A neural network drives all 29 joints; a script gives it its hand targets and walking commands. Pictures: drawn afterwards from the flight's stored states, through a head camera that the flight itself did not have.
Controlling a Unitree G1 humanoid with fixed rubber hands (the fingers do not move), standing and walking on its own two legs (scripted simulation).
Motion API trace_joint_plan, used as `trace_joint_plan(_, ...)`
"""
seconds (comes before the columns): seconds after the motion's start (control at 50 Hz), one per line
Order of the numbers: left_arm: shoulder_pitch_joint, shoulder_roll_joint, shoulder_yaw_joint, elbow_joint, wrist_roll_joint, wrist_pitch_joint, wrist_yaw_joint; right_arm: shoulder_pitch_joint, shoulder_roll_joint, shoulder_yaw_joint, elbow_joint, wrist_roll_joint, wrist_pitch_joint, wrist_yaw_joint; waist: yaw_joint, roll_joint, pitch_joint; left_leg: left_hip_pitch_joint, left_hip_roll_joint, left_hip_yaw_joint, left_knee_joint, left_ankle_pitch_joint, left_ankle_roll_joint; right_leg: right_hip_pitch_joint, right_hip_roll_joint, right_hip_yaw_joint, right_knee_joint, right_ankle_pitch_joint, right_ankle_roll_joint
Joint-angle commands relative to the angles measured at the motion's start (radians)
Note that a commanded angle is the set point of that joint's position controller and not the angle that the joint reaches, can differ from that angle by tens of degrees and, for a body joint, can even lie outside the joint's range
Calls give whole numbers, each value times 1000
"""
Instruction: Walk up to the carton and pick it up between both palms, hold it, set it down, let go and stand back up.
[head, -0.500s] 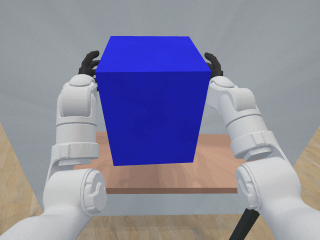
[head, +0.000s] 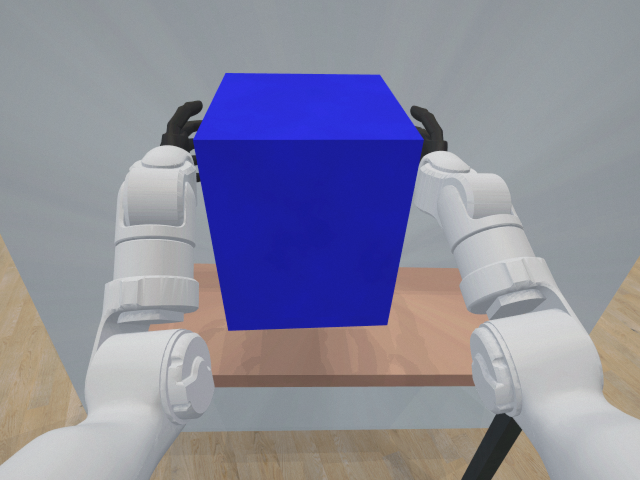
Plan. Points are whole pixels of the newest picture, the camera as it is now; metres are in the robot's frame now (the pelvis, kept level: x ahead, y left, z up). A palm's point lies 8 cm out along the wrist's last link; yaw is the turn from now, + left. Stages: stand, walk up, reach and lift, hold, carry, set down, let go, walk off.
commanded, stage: hold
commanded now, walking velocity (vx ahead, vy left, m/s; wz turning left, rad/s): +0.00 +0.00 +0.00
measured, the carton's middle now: (306, 198) +0.39 +0.00 +0.24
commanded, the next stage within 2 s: set down in 1.56 s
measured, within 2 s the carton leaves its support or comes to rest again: neither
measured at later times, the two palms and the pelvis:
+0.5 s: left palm (172, 157) +0.37 +0.15 +0.30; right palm (428, 162) +0.36 -0.14 +0.30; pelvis +0.00 +0.00 +0.00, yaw +0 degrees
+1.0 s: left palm (180, 161) +0.37 +0.14 +0.29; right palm (432, 168) +0.36 -0.15 +0.29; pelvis +0.00 +0.00 +0.00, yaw +0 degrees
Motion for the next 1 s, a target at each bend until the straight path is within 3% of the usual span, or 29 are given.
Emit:
trace_joint_plan(0.0,-715,-559,-337,-80,-203,-76,-155,-789,615,174,-318,138,-53,139,-5,42,-282,-29,-66,40,-52,203,-21,137,40,17,-2,194,54)
trace_joint_plan(0.02,-700,-560,-352,-115,-215,-78,-150,-770,619,206,-347,151,-52,133,-12,43,-328,10,-71,42,-31,267,-26,160,44,22,7,264,59)
trace_joint_plan(0.04,-688,-555,-335,-85,-210,-74,-147,-787,609,209,-364,165,-50,126,3,34,-319,21,-75,45,-22,284,-30,168,46,22,2,278,59)
trace_joint_plan(0.06,-714,-565,-361,-139,-222,-79,-144,-798,617,222,-395,174,-54,123,-12,43,-354,39,-81,49,-10,285,-35,162,49,21,6,283,64)
trace_joint_plan(0.08,-711,-567,-367,-141,-227,-77,-142,-783,633,223,-393,182,-51,119,-8,58,-329,27,-80,41,-14,285,-37,150,52,19,0,280,63)
trace_joint_plan(0.12,-700,-529,-347,-114,-208,-71,-144,-739,627,213,-333,170,-36,120,-18,37,-279,30,-79,37,-28,254,-24,121,41,26,-10,264,65)
trace_joint_plan(0.14,-676,-518,-327,-94,-195,-66,-148,-707,613,208,-294,163,-28,120,-7,26,-228,29,-76,42,-39,230,-18,101,41,33,-16,241,65)
trace_joint_plan(0.18,-691,-522,-311,-76,-190,-62,-158,-758,629,199,-329,150,-34,120,14,0,-234,-15,-74,47,-58,189,-4,119,39,28,-26,179,71)
trace_joint_plan(0.22,-684,-529,-321,-86,-191,-61,-160,-770,632,215,-350,149,-38,123,21,18,-252,-21,-71,41,-61,189,-5,123,43,29,-20,173,66)
trace_joint_plan(0.28,-692,-540,-312,-52,-195,-56,-160,-812,628,209,-370,157,-40,119,11,22,-260,0,-80,47,-48,183,0,117,34,35,-19,193,67)
trace_joint_plan(0.32,-705,-516,-288,-34,-188,-60,-162,-799,628,191,-330,146,-35,117,16,-12,-242,-18,-79,53,-54,150,5,105,39,28,-25,159,66)
trace_joint_plan(0.4,-742,-579,-369,-87,-215,-64,-151,-788,610,169,-330,146,-40,126,-18,79,-268,-13,-57,33,-53,180,-28,101,55,23,-9,164,40)
trace_joint_plan(0.5,-698,-531,-285,29,-170,-59,-173,-763,581,121,-217,104,-27,136,-13,27,-177,-58,-62,43,-89,75,-8,100,32,35,-28,96,54)
trace_joint_plan(0.54,-708,-524,-285,1,-173,-68,-180,-755,588,133,-211,109,-35,137,0,48,-206,-70,-61,43,-86,81,-8,110,31,29,-20,91,56)
trace_joint_plan(0.58,-745,-577,-335,-21,-206,-75,-171,-814,578,135,-269,130,-51,141,-13,105,-260,-47,-59,32,-70,133,-28,91,43,22,-9,112,41)
trace_joint_plan(0.62,-751,-599,-381,-87,-241,-82,-157,-823,599,165,-338,158,-64,137,-28,121,-344,5,-62,30,-24,256,-44,120,53,13,5,213,36)
trace_joint_plan(0.68,-688,-550,-335,-68,-206,-75,-143,-781,603,196,-341,165,-54,125,-11,57,-321,48,-80,37,-7,307,-39,145,47,20,-10,282,56)
trace_joint_plan(0.72,-664,-537,-312,-70,-191,-67,-151,-746,581,195,-311,162,-43,121,-5,30,-280,15,-77,39,-41,234,-25,148,43,26,-14,230,64)
trace_joint_plan(0.74,-679,-521,-288,-38,-165,-63,-155,-742,578,172,-251,144,-35,122,-2,38,-196,-25,-75,42,-68,187,-13,111,37,28,-28,174,58)
trace_joint_plan(0.76,-676,-538,-311,-56,-174,-64,-158,-747,588,175,-293,149,-46,126,-2,50,-232,-22,-73,43,-61,194,-18,123,38,29,-22,175,57)
trace_joint_plan(0.78,-693,-531,-291,-51,-159,-60,-158,-751,584,161,-252,146,-41,131,12,51,-206,-24,-66,42,-68,184,-18,98,45,23,-18,149,52)
trace_joint_plan(0.8,-694,-526,-292,-48,-164,-61,-159,-741,595,173,-256,141,-44,134,6,37,-201,-4,-65,44,-62,188,-19,93,44,16,-19,151,58)
trace_joint_plan(0.82,-690,-528,-289,-63,-167,-60,-159,-765,594,188,-278,151,-48,135,23,26,-223,-7,-64,45,-54,211,-15,114,47,17,-13,169,59)
trace_joint_plan(0.88,-726,-591,-369,-129,-218,-69,-151,-807,589,187,-373,159,-67,130,-16,74,-336,31,-57,32,-21,288,-39,134,60,14,6,224,41)
trace_joint_plan(0.98,-670,-525,-304,-61,-169,-52,-158,-765,600,189,-326,148,-44,122,4,24,-234,3,-78,53,-42,185,-8,127,33,32,-18,194,67)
